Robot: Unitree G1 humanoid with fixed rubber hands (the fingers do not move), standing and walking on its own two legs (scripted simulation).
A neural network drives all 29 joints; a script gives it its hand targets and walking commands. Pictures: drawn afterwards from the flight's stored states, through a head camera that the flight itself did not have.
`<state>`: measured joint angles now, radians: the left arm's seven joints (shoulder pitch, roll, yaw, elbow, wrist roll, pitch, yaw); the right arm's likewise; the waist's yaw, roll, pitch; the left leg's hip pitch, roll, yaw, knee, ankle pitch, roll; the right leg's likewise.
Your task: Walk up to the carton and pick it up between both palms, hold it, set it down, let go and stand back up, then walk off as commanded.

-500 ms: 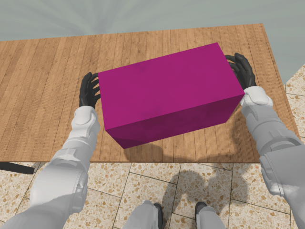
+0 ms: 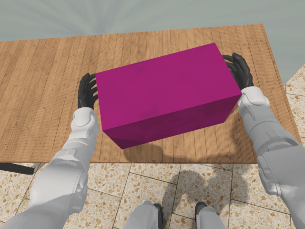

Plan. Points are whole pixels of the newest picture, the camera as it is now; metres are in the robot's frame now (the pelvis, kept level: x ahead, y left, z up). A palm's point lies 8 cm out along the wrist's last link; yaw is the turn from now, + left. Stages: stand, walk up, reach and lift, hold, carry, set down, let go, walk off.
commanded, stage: reach and lift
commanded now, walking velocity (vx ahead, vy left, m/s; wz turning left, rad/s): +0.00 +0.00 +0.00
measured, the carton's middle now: (164, 100) +0.44 +0.04 -0.01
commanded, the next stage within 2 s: none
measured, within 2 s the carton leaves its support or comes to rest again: leaves its support in 0.56 s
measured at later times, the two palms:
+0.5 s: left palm (86, 106) +0.40 +0.24 +0.02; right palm (242, 84) +0.48 -0.16 +0.02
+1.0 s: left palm (86, 107) +0.39 +0.24 +0.03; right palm (243, 85) +0.47 -0.16 +0.02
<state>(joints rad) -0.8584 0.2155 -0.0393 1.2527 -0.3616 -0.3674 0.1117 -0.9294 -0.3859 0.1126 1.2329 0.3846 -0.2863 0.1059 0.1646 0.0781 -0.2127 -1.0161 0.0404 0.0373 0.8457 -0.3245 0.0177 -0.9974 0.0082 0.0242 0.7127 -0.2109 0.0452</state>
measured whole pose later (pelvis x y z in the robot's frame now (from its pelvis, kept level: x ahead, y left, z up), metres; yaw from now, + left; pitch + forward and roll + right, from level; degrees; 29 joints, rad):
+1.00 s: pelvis +0.00 +0.00 +0.00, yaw +0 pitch +28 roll -3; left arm -0.87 0.19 -0.04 1.48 -0.36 -0.70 0.11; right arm -0.92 -0.33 -0.03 1.35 0.14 -0.54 0.13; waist 0.16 0.08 -0.24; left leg -1.01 0.04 0.04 0.83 -0.32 0.02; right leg -1.00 0.01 0.02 0.71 -0.21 0.05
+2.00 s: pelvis -0.01 -0.01 +0.02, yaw +2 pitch +12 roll -1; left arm -0.73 0.19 -0.04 1.17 -0.36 -0.22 0.18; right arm -0.76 -0.30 -0.03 1.05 0.14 -0.09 0.08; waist 0.09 0.05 -0.24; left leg -0.65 0.02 0.04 0.72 -0.29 0.02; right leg -0.65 -0.01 0.02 0.65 -0.21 0.04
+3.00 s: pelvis +0.00 -0.01 +0.05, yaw +3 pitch +0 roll +0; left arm -0.56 0.24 0.12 0.56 -0.13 0.40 0.12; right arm -0.58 -0.21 -0.09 0.58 0.14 0.35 0.02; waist 0.00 0.03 -0.13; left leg -0.25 0.00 0.04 0.46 -0.21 0.01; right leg -0.26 -0.02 0.02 0.40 -0.14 0.03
